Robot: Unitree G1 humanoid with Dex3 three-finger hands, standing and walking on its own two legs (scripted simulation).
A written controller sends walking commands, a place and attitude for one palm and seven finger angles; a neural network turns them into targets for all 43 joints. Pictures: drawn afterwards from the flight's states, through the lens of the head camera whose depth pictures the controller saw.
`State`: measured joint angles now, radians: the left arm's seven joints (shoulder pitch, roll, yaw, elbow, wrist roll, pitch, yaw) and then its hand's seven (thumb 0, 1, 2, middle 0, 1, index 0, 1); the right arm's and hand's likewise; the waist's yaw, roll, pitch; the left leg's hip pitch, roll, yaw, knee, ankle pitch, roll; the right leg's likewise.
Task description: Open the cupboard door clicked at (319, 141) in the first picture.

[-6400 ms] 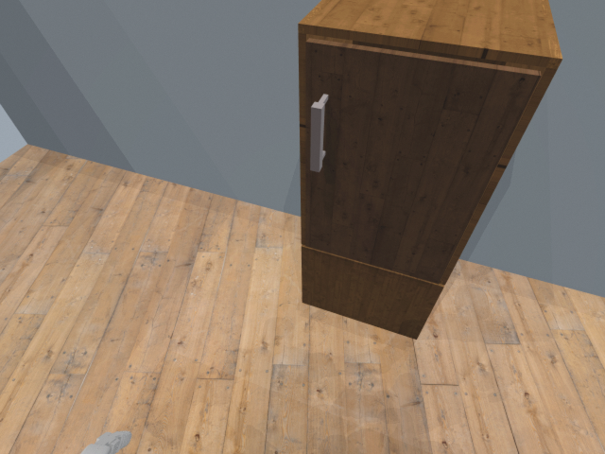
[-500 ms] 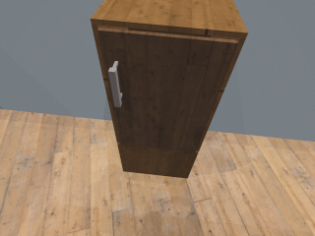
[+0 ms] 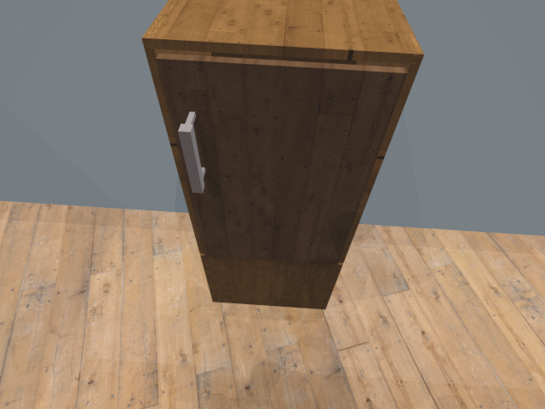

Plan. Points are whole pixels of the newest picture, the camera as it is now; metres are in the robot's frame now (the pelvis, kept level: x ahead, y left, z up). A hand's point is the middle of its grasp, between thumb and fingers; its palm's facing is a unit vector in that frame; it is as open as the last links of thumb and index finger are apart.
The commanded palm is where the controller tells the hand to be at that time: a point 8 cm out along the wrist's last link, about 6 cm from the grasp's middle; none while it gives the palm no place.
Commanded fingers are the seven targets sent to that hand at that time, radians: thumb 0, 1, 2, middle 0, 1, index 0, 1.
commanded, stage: come to a stop and stand still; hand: left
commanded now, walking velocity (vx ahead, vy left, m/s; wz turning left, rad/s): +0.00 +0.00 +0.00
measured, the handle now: (195, 154) +0.53 +0.18 +0.05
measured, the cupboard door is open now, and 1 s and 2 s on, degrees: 0 0 0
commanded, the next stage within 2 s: look again from close up in 0.34 s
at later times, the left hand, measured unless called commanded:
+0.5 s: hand out of the picture +0.03 +0.19 -0.15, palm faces -0.02 -0.97 -0.24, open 7.4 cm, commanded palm none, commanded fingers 0.00 0.90 0.90 -0.20 -0.30 -0.20 -0.30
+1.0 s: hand out of the picture +0.05 +0.15 -0.15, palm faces +0.00 -0.97 -0.22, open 7.3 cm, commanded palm none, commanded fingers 0.00 0.90 0.90 -0.20 -0.30 -0.20 -0.30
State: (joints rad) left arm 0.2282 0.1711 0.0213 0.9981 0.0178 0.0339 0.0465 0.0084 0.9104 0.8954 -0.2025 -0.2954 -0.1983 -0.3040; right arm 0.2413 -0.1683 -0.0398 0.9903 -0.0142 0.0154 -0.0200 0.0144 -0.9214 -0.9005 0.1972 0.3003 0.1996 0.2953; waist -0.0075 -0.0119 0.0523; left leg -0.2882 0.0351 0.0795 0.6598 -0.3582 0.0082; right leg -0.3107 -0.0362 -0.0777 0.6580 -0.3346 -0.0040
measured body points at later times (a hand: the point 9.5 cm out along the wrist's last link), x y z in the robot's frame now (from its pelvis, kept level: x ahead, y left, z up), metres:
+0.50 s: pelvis +0.01 +0.00 +0.02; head +0.03 -0.02 +0.46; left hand +0.03 +0.24 -0.13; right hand +0.03 -0.23 -0.15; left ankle +0.00 +0.11 -0.72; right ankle +0.01 -0.11 -0.72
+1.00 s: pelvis +0.03 -0.03 +0.02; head +0.05 -0.04 +0.47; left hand +0.05 +0.21 -0.14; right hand +0.04 -0.25 -0.15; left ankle +0.00 +0.11 -0.72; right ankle +0.01 -0.11 -0.72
